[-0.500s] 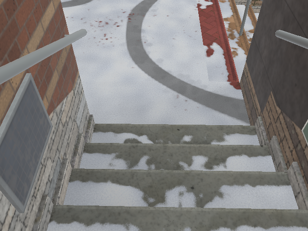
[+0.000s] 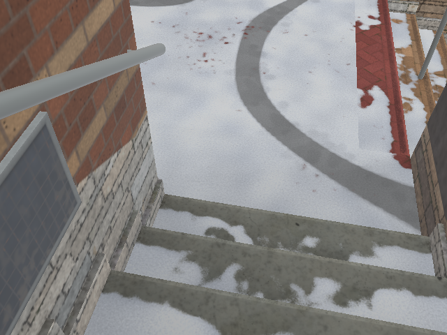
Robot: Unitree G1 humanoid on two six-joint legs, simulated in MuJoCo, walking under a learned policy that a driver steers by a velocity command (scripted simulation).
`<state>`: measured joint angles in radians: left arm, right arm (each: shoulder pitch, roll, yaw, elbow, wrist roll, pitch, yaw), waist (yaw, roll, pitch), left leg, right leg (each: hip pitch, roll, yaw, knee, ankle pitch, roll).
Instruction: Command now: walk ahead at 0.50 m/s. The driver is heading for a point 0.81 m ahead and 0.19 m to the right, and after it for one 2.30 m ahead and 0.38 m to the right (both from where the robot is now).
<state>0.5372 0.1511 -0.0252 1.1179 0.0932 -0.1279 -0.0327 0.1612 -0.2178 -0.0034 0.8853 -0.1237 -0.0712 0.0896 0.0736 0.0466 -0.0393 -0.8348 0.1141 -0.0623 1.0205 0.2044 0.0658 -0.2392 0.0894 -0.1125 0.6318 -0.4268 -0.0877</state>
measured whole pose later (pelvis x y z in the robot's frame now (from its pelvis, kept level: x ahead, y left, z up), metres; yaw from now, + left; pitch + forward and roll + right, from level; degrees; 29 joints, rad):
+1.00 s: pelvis +0.60 -0.05 -0.28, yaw -19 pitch +0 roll -1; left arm 0.26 0.22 0.07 1.04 0.07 -0.09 -0.07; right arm 0.45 -0.16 -0.02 1.07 -0.07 -0.09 0.06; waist -0.04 0.02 0.02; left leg -0.40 0.12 -0.01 1.69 -0.71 -0.03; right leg -0.27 0.06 -0.07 0.51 -0.24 -0.08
